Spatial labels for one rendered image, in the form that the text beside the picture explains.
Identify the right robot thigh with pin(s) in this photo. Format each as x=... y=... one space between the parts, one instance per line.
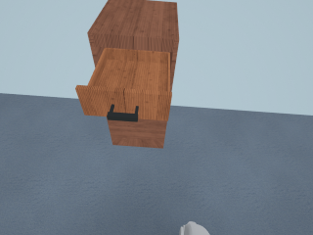
x=193 y=229

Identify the drawer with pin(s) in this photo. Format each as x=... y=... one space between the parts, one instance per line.
x=128 y=78

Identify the cabinet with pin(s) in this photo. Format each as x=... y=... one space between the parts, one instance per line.
x=145 y=25

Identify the handle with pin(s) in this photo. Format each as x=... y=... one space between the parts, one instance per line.
x=122 y=116

